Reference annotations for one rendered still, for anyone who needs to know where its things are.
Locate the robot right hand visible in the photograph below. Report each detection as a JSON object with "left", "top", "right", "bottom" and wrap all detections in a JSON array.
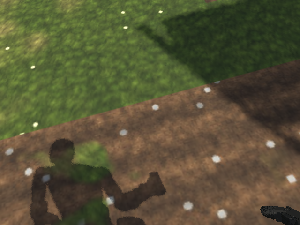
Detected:
[{"left": 261, "top": 205, "right": 300, "bottom": 225}]

